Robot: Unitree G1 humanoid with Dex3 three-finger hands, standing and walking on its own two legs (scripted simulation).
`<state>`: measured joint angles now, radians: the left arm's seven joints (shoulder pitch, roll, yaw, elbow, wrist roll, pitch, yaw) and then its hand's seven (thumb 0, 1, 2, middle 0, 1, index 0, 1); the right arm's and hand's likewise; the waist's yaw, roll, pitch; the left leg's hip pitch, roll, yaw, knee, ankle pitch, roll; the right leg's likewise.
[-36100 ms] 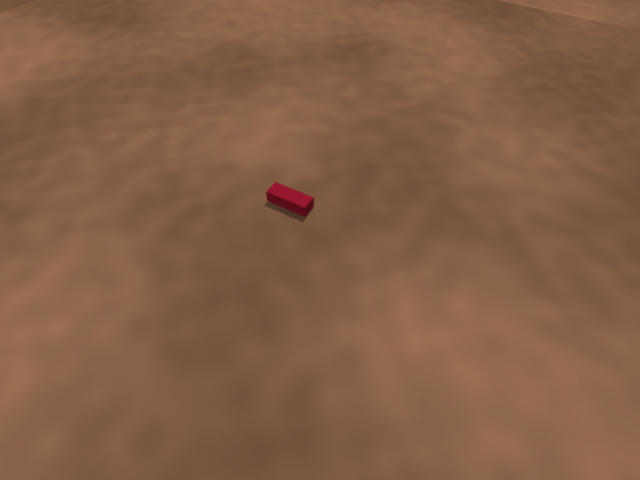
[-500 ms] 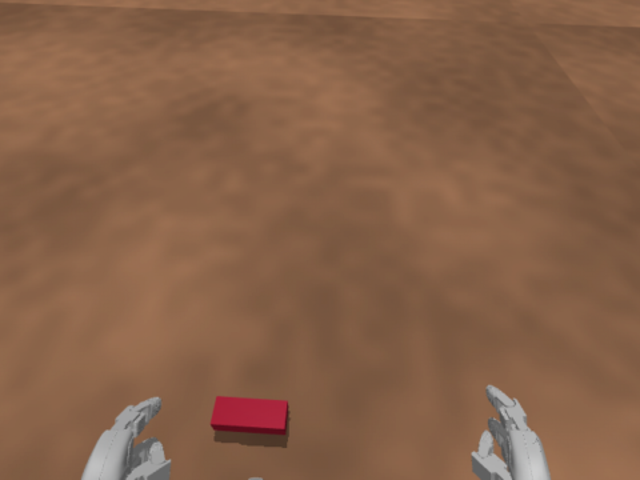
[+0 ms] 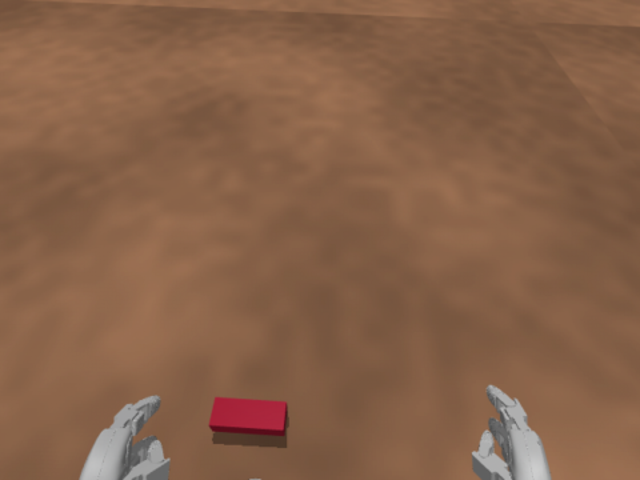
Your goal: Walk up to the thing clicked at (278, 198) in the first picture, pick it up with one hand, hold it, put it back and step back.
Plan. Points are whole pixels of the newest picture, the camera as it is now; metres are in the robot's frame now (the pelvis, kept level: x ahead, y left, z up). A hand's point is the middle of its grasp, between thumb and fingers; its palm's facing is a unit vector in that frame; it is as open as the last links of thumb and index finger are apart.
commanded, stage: home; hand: left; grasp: from above
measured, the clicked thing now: (249, 416) +0.41 +0.18 -0.68
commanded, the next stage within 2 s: stand in 0.12 s
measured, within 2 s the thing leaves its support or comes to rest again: neither
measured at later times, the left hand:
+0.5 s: hand out of the picture +0.11 +0.24 -0.11, palm faces +0.04 -0.93 -0.35, open 7.4 cm
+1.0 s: hand out of the picture +0.03 +0.24 -0.10, palm faces +0.06 -0.94 -0.34, open 7.4 cm
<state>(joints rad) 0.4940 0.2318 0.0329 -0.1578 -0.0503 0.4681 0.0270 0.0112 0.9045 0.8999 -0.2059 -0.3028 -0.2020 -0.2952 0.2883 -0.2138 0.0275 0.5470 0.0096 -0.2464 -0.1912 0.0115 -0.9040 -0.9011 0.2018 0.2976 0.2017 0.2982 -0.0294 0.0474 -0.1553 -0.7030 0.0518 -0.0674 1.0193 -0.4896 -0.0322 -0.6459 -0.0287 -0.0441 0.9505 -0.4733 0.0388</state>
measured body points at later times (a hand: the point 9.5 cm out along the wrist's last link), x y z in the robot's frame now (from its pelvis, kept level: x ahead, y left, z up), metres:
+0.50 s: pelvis -0.01 +0.00 +0.03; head +0.02 +0.01 +0.48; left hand +0.10 +0.29 -0.08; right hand +0.11 -0.28 -0.09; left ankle +0.01 +0.13 -0.68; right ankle +0.00 -0.15 -0.68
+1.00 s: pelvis +0.00 +0.00 +0.06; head +0.00 -0.01 +0.51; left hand +0.03 +0.29 -0.08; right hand +0.07 -0.28 -0.08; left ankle +0.01 +0.13 -0.68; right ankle +0.00 -0.15 -0.68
